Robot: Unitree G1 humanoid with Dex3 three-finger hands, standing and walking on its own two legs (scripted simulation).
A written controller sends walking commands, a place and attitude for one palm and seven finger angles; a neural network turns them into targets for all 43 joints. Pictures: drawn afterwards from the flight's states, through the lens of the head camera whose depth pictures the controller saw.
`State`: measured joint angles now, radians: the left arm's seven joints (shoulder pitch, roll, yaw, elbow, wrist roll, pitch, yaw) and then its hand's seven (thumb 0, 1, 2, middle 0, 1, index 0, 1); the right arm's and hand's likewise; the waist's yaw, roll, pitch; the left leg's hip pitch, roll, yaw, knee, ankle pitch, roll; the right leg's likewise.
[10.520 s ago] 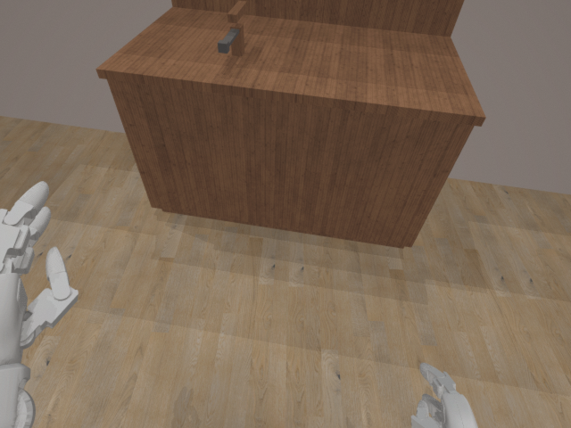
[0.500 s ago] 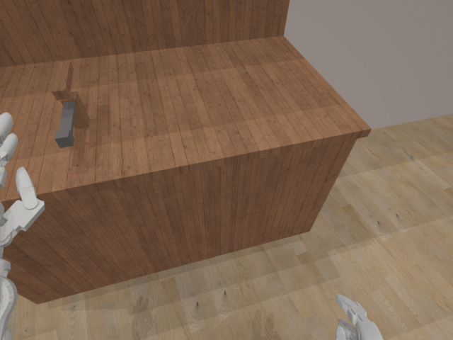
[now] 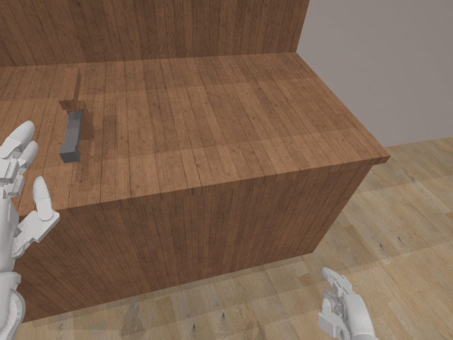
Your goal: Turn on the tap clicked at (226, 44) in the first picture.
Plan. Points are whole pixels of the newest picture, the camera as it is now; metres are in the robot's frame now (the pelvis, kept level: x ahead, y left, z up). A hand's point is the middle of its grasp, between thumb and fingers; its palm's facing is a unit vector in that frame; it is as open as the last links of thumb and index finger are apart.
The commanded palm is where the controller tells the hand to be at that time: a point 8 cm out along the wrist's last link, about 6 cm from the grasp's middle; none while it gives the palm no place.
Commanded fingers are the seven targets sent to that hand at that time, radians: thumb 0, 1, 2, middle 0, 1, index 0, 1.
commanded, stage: shuffle to correct the standing spot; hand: left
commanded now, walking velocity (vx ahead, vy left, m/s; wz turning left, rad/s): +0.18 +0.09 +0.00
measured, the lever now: (69, 153) +0.42 +0.36 +0.06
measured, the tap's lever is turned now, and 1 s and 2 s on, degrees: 0 0 0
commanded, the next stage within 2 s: come to a stop and stand still in 0.62 s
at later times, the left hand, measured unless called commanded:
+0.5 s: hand (66, 174) +0.27 +0.25 +0.18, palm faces +0.31 -0.84 -0.44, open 7.4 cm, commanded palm +0.22 +0.30 +0.19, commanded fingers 0.00 0.90 0.90 -0.20 -0.30 -0.20 -0.30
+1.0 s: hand (48, 140) +0.33 +0.30 +0.19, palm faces +0.43 -0.82 -0.37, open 7.4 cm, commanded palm +0.27 +0.34 +0.19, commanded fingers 0.00 0.90 0.90 -0.20 -0.30 -0.20 -0.30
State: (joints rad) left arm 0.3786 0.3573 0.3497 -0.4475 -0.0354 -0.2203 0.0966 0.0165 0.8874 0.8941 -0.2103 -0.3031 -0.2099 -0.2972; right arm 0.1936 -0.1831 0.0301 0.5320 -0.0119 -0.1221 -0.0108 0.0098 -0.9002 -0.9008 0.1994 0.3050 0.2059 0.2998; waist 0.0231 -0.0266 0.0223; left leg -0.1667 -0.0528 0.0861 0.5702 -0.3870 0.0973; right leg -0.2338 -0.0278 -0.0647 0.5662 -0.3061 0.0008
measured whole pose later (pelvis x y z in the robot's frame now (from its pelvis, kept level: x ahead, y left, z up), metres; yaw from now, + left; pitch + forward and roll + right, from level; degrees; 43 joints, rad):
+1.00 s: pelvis +0.11 +0.06 +0.00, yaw +0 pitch -2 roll -1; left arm 0.38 0.37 0.39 -0.48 -0.03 -0.20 0.13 0.02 0.89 0.89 -0.21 -0.30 -0.21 -0.30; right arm 0.21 -0.14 0.04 0.59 -0.01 -0.14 -0.01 0.01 -0.90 -0.90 0.20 0.30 0.20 0.30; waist 0.01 0.00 0.05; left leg -0.29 0.06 0.01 0.61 -0.27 -0.03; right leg -0.24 0.03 -0.04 0.58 -0.29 -0.03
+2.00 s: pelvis +0.10 +0.12 +0.01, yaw +1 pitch +0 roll -1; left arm 0.40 0.42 0.39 -0.52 -0.07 -0.28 0.09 0.02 0.89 0.89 -0.21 -0.30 -0.21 -0.30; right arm 0.17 -0.17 0.04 0.59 0.01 -0.19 0.03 0.01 -0.90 -0.90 0.20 0.30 0.21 0.30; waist 0.03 -0.05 0.10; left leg -0.31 -0.03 0.04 0.52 -0.21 0.06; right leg -0.25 -0.06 -0.02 0.47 -0.22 0.05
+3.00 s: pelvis +0.10 +0.08 +0.01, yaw -2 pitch -1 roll -2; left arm 0.43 0.36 0.34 -0.48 -0.07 -0.18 0.07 0.02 0.89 0.89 -0.21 -0.30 -0.21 -0.30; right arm 0.19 -0.17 0.04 0.55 0.02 -0.13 -0.02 0.01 -0.90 -0.90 0.20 0.31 0.21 0.30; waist 0.02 -0.02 0.05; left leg -0.26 0.05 0.05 0.48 -0.19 0.00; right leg -0.20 0.02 0.00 0.40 -0.18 0.01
